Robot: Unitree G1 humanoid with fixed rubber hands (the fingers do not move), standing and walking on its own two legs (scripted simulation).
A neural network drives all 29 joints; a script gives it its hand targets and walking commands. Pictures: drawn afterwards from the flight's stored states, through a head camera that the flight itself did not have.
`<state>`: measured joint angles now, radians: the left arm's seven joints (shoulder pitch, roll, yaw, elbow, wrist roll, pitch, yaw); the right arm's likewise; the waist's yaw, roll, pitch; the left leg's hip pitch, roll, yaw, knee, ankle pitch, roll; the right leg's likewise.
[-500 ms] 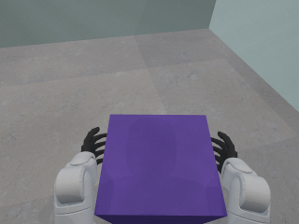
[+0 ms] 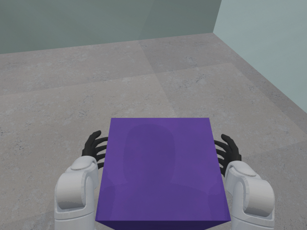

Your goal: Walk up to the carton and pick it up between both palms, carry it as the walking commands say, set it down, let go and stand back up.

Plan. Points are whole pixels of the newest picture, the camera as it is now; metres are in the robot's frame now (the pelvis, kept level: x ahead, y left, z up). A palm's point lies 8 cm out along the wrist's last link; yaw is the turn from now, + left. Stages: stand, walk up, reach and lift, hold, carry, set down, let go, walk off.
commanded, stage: carry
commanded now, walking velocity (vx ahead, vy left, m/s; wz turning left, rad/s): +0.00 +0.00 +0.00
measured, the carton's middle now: (159, 178) +0.26 +0.00 +0.00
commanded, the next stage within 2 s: none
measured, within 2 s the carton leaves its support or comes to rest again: neither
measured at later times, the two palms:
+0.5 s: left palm (77, 176) +0.21 +0.18 +0.09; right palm (228, 176) +0.23 -0.15 +0.09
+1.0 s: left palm (98, 173) +0.22 +0.14 +0.09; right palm (246, 175) +0.23 -0.19 +0.09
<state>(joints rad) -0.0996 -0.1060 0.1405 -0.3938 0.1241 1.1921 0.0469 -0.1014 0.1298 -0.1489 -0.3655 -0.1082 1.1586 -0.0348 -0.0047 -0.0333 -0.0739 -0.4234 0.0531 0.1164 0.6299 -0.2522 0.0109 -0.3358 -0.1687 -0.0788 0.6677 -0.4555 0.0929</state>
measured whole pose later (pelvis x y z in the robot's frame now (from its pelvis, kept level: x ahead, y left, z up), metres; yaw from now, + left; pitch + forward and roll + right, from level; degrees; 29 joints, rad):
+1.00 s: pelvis -0.03 -0.03 +0.01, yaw +2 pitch +2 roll -1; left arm -0.12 -0.13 0.15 -0.34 0.13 1.19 0.05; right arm -0.11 0.13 -0.17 -0.34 -0.12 1.18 -0.03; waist 0.00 0.02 -0.08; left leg -0.42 0.10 0.05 0.55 -0.16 -0.04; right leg -0.31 -0.07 -0.10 0.57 -0.29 0.03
